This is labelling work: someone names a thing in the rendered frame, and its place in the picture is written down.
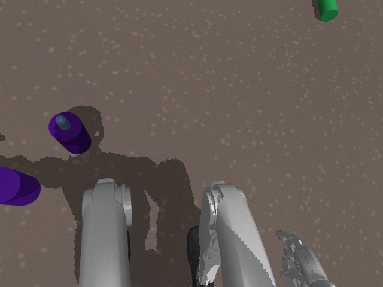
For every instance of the right robot hand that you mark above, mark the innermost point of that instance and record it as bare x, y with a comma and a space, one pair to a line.
309, 268

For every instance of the right robot foot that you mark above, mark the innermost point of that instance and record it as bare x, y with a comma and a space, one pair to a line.
193, 253

